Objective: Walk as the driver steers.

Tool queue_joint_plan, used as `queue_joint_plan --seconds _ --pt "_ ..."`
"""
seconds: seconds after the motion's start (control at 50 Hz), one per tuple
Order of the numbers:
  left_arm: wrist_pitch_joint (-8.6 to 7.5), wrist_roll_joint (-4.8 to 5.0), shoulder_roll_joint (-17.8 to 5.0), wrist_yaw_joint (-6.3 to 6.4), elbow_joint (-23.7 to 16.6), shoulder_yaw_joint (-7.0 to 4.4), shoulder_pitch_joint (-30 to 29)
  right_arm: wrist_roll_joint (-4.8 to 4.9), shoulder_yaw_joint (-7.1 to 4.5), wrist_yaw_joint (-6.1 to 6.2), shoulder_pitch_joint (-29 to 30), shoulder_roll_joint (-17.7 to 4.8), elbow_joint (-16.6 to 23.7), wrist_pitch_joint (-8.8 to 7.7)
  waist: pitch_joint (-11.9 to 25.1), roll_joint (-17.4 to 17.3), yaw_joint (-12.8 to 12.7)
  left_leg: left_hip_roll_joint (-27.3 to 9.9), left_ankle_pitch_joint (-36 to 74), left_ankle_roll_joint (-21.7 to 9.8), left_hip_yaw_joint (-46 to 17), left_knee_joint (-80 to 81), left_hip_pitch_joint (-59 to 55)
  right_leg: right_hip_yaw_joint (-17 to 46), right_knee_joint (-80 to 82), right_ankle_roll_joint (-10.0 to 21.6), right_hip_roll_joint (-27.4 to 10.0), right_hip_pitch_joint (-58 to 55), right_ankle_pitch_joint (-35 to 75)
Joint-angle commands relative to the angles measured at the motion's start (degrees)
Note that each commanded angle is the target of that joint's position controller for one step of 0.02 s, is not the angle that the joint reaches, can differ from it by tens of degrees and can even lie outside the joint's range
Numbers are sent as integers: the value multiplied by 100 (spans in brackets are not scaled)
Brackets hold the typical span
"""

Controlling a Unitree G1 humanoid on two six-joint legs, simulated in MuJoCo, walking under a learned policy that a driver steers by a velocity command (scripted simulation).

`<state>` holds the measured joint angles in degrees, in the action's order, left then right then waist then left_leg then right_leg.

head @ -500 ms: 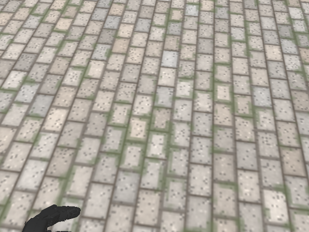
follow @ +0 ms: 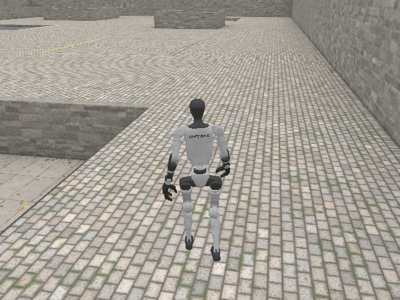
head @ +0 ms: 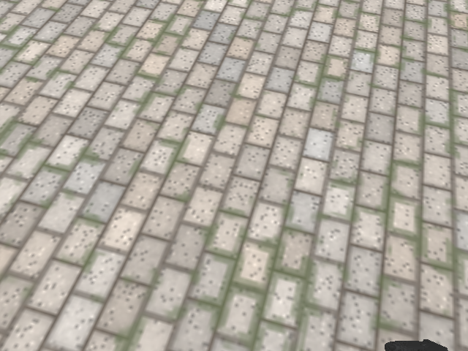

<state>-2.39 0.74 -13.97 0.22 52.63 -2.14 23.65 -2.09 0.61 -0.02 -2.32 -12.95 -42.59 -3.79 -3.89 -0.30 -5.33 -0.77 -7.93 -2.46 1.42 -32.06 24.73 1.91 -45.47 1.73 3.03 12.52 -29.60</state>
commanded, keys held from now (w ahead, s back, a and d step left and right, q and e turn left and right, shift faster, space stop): e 0.72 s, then no key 0.14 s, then q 0.14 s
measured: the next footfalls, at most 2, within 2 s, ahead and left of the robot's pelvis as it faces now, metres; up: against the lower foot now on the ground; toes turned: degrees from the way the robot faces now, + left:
right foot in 0.40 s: +0.05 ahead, -0.11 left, +0.00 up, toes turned -18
left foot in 0.90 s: +0.12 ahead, +0.06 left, +0.00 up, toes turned -31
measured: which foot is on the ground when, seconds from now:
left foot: down 0.00-0.40, up 0.42-0.88, down 0.90-1.00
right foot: up 0.00-0.38, down 0.40-0.90, up 0.92-1.00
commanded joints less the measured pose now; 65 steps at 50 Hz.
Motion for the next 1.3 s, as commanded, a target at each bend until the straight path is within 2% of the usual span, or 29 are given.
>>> queue_joint_plan --seconds 0.02,0.06,0.12,0.22,0.36,0.38,0.4,0.42,0.44,0.48,0.54,0.58,0.72,0.82,0.86,0.88,0.9,0.92,0.94,0.96,1.0,1.06,1.14,1.18,1.2,1.22,1.24,1.26,1.3 --pt "183 -124 -695 106 -335 -225 369 182 -317 109 -1260 -888 81 129 1381 -573 626 -2152 3386 -1033 -1796 880 -2577 81 -2278 55 -175 1792 -404" --pt "308 -196 -587 12 -410 -260 39 124 -228 190 -772 -592 138 150 728 -749 406 -1697 2839 -842 -1053 1333 -1733 10 -2102 -120 -419 1720 237" --pt "485 -201 -463 -49 -483 -287 34 83 -274 215 -762 -641 104 100 830 -648 260 -1609 3065 -974 -482 1442 -1298 -127 -2282 -283 -321 1380 599" --pt "661 -225 -376 -168 -866 -246 -677 37 -345 224 -793 -727 37 170 713 -791 373 -1625 1399 -964 -32 1603 -1186 -266 -1086 -293 -483 1384 983" --pt "625 -171 -487 -245 -1296 -218 -1125 50 -555 123 -946 -1181 -18 373 731 -774 503 -1862 347 -689 191 1019 -1118 -710 845 21 -324 348 823" --pt "564 -173 -506 -228 -1256 -227 -958 63 -577 115 -988 -1189 -49 414 743 -572 407 -1762 84 -441 369 652 -925 -697 1493 105 -234 -85 1195" --pt "480 -204 -710 -179 -1196 -275 -769 25 -581 90 -1275 -1068 -135 470 692 119 382 -1470 -533 -48 677 -118 -566 -63 2361 205 -477 -479 1525" --pt "421 -230 -1496 -104 -1369 -431 -828 28 -455 49 -1434 -532 116 535 568 1928 516 -554 -2517 510 1215 -1670 846 2372 3062 707 -2195 -875 2372" --pt "432 -233 -1789 -64 -1316 -554 -463 10 -474 141 -716 -766 344 651 315 1428 82 -77 -2929 538 259 -2513 1142 2731 2992 1419 -2581 -256 3599" --pt "469 -168 -1276 -2 -1299 -419 -906 144 -484 133 -825 -743 252 680 180 820 467 -216 -1948 486 -233 -2859 1045 1715 2876 1268 -1828 -105 3398" --pt "468 -101 -933 10 -1490 -320 -1420 -1 -562 90 -1142 -907 57 596 603 776 639 -72 -1307 466 -207 -3046 824 1254 2680 1067 -1266 -412 4020" --pt "428 -84 -1004 -18 -1455 -349 -1214 55 -547 68 -1082 -813 111 617 735 542 578 -41 -1284 510 -263 -2935 838 1361 2626 1106 -1277 -615 4096" --pt "452 -174 -1191 -21 -1420 -442 -852 103 -477 138 -664 -727 378 643 607 700 307 120 -1547 479 -404 -1693 614 2142 2596 1258 -1279 -615 3100" --pt "475 -221 -1112 -58 -1419 -404 -1101 194 -434 187 -936 -708 372 576 757 782 408 304 -1616 267 -255 -738 -526 2303 2395 1064 -1177 -172 3610" --pt "503 -160 -1055 -39 -1387 -369 -1281 188 -401 215 -1257 -619 291 525 736 688 639 344 -993 142 -181 447 -1292 2307 2202 804 -998 125 3446" --pt "494 -121 -897 -4 -1371 -303 -1295 140 -385 241 -1395 -626 242 474 753 486 714 102 -483 55 -378 1241 -1813 2179 2065 528 -832 415 2819" --pt "461 -125 -470 15 -1363 -167 -1042 23 -375 269 -1232 -873 322 414 809 -480 508 -999 -701 -153 -1611 1968 -2088 1635 1415 189 -350 749 1614" --pt "464 -109 -474 48 -1352 -159 -962 10 -384 215 -720 -1172 452 399 514 -1140 330 -1842 56 -702 -2692 2123 -1410 770 1256 12 494 919 385" --pt "497 -214 -702 65 -1193 -200 -973 14 -301 155 -651 -829 405 366 485 -884 392 -1844 160 -1015 -2600 2063 -877 742 730 -65 143 281 132" --pt "503 -192 -632 35 -1085 -178 -918 64 -195 101 -428 -562 371 332 368 -782 236 -1465 155 -914 -2243 2016 -769 614 893 -93 9 53 516" --pt "465 -214 -606 29 -1030 -163 -1116 122 -269 84 -398 -831 278 335 240 -1064 297 -804 584 -544 -1744 1634 -1091 295 1332 -150 67 72 1111" --pt "424 -137 -725 102 -966 -179 -1191 188 -458 61 -934 -1244 138 390 494 -917 533 -825 1875 -675 -2038 1116 -1978 59 1405 -250 181 490 793" --pt "303 -198 -565 129 -1106 -120 -1421 123 -604 22 -1266 -1235 -35 574 396 -874 637 -729 -1898 -935 -2855 1594 -1781 -75 1534 -137 199 615 340" --pt "194 -197 -468 138 -1006 -90 -969 144 -658 -6 -824 -1179 66 636 214 -767 257 -411 -2759 -753 -2775 1546 -696 -18 2403 121 116 -449 705" --pt "135 -213 -682 185 -889 -145 -501 173 -651 -15 -506 -1034 207 610 232 -380 -32 -77 -2867 -456 -2420 1123 405 444 2841 343 -312 -1551 508" --pt "106 -284 -1301 249 -805 -285 -1 259 -573 -53 -133 -692 498 539 252 735 -269 574 -2751 -39 -1324 -69 1761 1811 3452 766 -1411 -2433 -760" --pt "70 -321 -1664 253 -706 -416 -84 135 -548 -51 49 -681 587 478 -186 1274 -242 741 -2200 -18 -604 -1417 2361 3146 4091 1199 -2516 -2047 -1312" --pt "26 -315 -1249 253 -746 -318 -336 -7 -607 -75 -6 -956 519 415 -434 419 17 243 -1735 -42 -846 -1987 2227 2838 3986 1255 -2504 -1658 -904" --pt "-75 -266 -870 218 -856 -206 -792 31 -628 -202 -542 -923 287 386 -272 490 379 115 -1175 50 -742 -2419 1938 1823 3965 950 -1956 -1589 94"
